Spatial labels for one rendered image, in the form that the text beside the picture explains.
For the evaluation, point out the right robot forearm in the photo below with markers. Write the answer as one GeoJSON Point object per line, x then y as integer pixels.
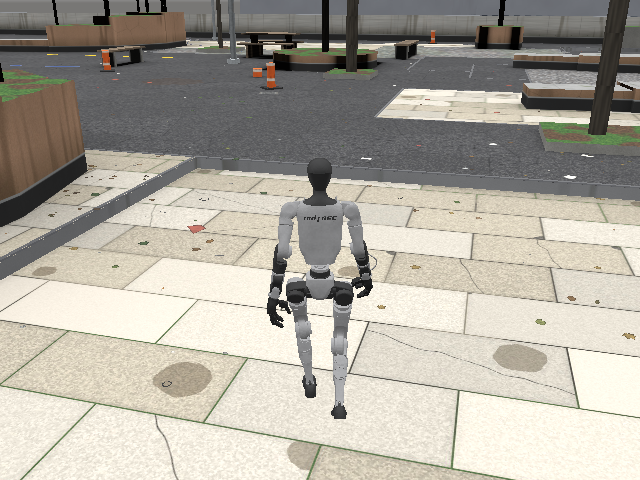
{"type": "Point", "coordinates": [363, 264]}

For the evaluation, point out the robot torso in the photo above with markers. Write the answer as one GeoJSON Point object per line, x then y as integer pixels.
{"type": "Point", "coordinates": [320, 235]}

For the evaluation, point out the left robot forearm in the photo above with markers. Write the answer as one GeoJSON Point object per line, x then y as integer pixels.
{"type": "Point", "coordinates": [278, 274]}

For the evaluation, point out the robot left hand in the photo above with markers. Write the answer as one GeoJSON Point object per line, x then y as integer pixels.
{"type": "Point", "coordinates": [271, 310]}

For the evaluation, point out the robot head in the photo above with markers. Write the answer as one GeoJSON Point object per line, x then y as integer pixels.
{"type": "Point", "coordinates": [319, 173]}

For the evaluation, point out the robot right upper arm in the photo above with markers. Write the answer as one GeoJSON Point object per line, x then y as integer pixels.
{"type": "Point", "coordinates": [351, 211]}

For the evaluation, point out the robot right hand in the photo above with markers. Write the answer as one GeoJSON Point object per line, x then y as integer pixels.
{"type": "Point", "coordinates": [360, 283]}

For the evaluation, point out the robot left upper arm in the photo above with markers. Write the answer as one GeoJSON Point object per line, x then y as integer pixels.
{"type": "Point", "coordinates": [288, 212]}

